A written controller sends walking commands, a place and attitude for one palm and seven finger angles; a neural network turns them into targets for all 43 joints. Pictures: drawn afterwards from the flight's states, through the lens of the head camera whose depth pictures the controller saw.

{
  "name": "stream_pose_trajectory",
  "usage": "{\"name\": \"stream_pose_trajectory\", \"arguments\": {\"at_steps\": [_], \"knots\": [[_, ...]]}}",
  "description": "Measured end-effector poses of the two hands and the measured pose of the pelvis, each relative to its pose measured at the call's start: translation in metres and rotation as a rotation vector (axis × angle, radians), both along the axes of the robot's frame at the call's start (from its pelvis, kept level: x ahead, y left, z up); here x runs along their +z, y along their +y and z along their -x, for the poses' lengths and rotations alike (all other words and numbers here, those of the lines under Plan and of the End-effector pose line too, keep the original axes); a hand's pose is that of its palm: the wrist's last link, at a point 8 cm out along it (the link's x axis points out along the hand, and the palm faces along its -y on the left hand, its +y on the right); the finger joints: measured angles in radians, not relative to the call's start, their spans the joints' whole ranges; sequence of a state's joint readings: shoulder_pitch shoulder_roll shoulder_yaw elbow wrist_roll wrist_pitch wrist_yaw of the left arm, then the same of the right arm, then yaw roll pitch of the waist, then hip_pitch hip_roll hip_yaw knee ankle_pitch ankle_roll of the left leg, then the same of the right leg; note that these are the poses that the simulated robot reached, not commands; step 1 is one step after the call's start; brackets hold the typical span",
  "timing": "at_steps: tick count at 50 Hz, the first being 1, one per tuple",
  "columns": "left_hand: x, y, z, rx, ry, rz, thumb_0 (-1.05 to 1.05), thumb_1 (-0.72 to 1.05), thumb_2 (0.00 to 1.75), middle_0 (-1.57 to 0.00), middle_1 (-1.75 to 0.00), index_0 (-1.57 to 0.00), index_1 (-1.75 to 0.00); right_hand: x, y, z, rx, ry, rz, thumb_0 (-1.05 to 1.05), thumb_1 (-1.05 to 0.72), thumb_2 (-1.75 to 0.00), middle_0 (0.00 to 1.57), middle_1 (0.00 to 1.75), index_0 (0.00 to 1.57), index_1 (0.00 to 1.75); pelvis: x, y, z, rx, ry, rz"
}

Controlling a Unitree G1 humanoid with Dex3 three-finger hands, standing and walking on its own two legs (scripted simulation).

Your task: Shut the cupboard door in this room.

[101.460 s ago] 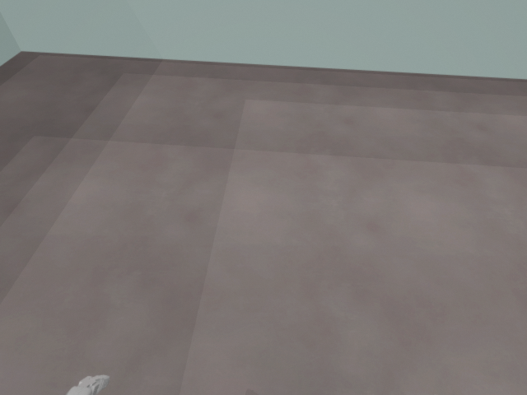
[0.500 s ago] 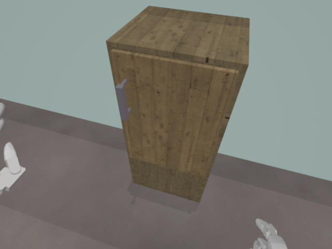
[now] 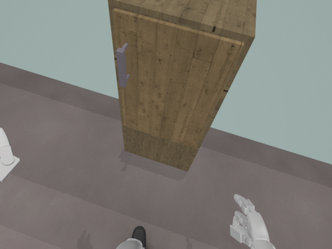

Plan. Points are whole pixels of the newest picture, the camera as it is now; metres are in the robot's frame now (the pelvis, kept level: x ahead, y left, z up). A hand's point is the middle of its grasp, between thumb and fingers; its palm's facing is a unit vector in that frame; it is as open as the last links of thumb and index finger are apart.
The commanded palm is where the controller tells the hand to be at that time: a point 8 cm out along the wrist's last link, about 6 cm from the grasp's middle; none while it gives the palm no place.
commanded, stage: stop stepping back and stand still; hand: left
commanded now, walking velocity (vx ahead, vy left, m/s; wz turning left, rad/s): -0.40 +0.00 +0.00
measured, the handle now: (124, 65) +0.67 +0.23 +0.00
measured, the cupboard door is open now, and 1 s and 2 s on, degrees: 0 0 0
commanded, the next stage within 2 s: let the arm hang, fingers relaxed in 1.60 s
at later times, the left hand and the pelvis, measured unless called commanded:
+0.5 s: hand out of the picture +0.09 +0.27 +0.13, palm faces +0.53 -0.81 -0.26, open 7.5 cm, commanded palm +0.01 +0.30 +0.19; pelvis -0.12 +0.00 -0.01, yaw +1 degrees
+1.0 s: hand out of the picture +0.03 +0.29 +0.15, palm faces +0.53 -0.82 -0.22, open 7.5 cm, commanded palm -0.04 +0.33 +0.19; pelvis -0.16 +0.02 +0.00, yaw +3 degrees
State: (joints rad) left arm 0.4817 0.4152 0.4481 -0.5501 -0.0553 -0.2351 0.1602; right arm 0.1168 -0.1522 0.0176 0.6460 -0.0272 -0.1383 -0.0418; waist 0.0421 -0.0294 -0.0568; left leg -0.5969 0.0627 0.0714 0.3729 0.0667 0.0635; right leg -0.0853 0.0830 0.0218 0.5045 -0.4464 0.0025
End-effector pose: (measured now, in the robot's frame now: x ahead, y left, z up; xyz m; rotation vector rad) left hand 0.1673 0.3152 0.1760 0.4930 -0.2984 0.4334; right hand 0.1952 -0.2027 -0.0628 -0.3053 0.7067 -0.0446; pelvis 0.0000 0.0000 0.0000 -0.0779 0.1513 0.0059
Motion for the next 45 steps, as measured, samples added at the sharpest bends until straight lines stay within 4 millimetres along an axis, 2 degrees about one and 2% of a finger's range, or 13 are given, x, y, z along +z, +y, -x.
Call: {"name": "stream_pose_trajectory", "arguments": {"at_steps": [5, 9, 11, 14, 16, 19, 23, 26, 31, 34, 37, 41, 45], "knots": [[0.004, -0.05, 0.019, -0.206, -0.029, -0.106, 0.02, 0.89, 0.9, -0.21, -0.3, -0.21, -0.3, -0.008, -0.016, 0.027, 0.012, -0.08, -0.033, 0.01, -0.9, -0.89, 0.2, 0.3, 0.21, 0.3, -0.017, -0.019, 0.06, -0.025, -0.036, -0.014], [0.032, -0.072, 0.07, -0.289, -0.041, -0.244, 0.01, 0.88, 0.89, -0.22, -0.3, -0.21, -0.3, -0.012, -0.035, 0.079, -0.056, -0.067, -0.065, 0.01, -0.9, -0.89, 0.2, 0.3, 0.2, 0.3, -0.019, -0.03, 0.091, 0.022, -0.113, 0.027], [0.047, -0.069, 0.102, -0.256, -0.051, -0.307, 0.01, 0.88, 0.89, -0.22, -0.3, -0.22, -0.3, -0.011, -0.045, 0.111, -0.104, -0.02, -0.068, 0.01, -0.9, -0.89, 0.2, 0.3, 0.2, 0.3, -0.016, -0.036, 0.092, 0.003, -0.136, -0.016], [0.055, -0.047, 0.136, -0.108, -0.06, -0.302, 0.01, 0.88, 0.89, -0.23, -0.3, -0.22, -0.3, -0.012, -0.063, 0.15, -0.169, 0.031, -0.038, 0.01, -0.9, -0.89, 0.2, 0.3, 0.2, 0.3, -0.009, -0.036, 0.088, -0.047, -0.143, -0.062], [0.048, -0.026, 0.145, 0.021, -0.083, -0.215, 0.0, 0.88, 0.89, -0.22, -0.3, -0.22, -0.3, -0.019, -0.075, 0.169, -0.197, 0.045, -0.012, 0.02, -0.9, -0.9, 0.2, 0.3, 0.2, 0.3, -0.007, -0.031, 0.089, -0.049, -0.15, -0.071], [0.018, 0.002, 0.142, 0.172, -0.105, -0.009, 0.0, 0.88, 0.89, -0.22, -0.3, -0.21, -0.3, -0.034, -0.086, 0.189, -0.206, 0.084, 0.029, 0.02, -0.9, -0.9, 0.2, 0.3, 0.2, 0.3, -0.011, -0.02, 0.094, 0.014, -0.158, -0.068], [-0.032, 0.004, 0.126, 0.186, 0.01, 0.197, 0.01, 0.89, 0.9, -0.2, -0.3, -0.2, -0.3, -0.034, -0.082, 0.204, -0.213, 0.14, 0.058, 0.02, -0.91, -0.9, 0.2, 0.3, 0.2, 0.3, -0.009, -0.008, 0.111, 0.028, -0.189, -0.097], [-0.038, -0.018, 0.125, 0.046, 0.074, 0.182, 0.01, 0.89, 0.9, -0.2, -0.3, -0.2, -0.3, -0.015, -0.066, 0.207, -0.225, 0.057, 0.037, 0.02, -0.91, -0.9, 0.2, 0.29, 0.2, 0.3, -0.006, -0.004, 0.127, 0.006, -0.201, -0.095], [0.016, -0.039, 0.149, -0.149, -0.034, -0.032, 0.02, 0.88, 0.89, -0.21, -0.3, -0.21, -0.3, 0.01, -0.035, 0.212, -0.176, -0.051, -0.011, 0.02, -0.91, -0.9, 0.2, 0.3, 0.2, 0.3, 0.001, -0.008, 0.151, 0.001, -0.185, -0.073], [0.049, -0.031, 0.171, -0.118, -0.081, -0.164, 0.02, 0.88, 0.89, -0.22, -0.3, -0.21, -0.3, 0.01, -0.022, 0.213, -0.149, -0.066, -0.056, 0.02, -0.9, -0.9, 0.2, 0.3, 0.2, 0.3, 0.005, -0.009, 0.158, 0.003, -0.168, -0.054], [0.057, -0.017, 0.192, -0.02, -0.045, -0.212, 0.01, 0.88, 0.89, -0.22, -0.3, -0.21, -0.3, -0.001, -0.016, 0.213, -0.131, -0.052, -0.097, 0.01, -0.9, -0.9, 0.2, 0.3, 0.2, 0.3, 0.004, -0.008, 0.166, 0.005, -0.157, -0.053], [0.033, 0.004, 0.212, 0.114, 0.02, -0.079, 0.01, 0.88, 0.89, -0.21, -0.3, -0.21, -0.3, -0.014, -0.018, 0.222, -0.109, 0.028, -0.094, 0.01, -0.9, -0.9, 0.2, 0.3, 0.2, 0.3, 0.008, -0.001, 0.169, -0.021, -0.172, -0.083], [-0.009, 0.012, 0.208, 0.187, 0.059, 0.116, 0.01, 0.89, 0.9, -0.21, -0.3, -0.21, -0.3, -0.016, -0.023, 0.231, -0.096, 0.078, -0.034, 0.02, -0.9, -0.9, 0.2, 0.3, 0.2, 0.3, 0.009, 0.005, 0.166, 0.014, -0.18, -0.096]]}}
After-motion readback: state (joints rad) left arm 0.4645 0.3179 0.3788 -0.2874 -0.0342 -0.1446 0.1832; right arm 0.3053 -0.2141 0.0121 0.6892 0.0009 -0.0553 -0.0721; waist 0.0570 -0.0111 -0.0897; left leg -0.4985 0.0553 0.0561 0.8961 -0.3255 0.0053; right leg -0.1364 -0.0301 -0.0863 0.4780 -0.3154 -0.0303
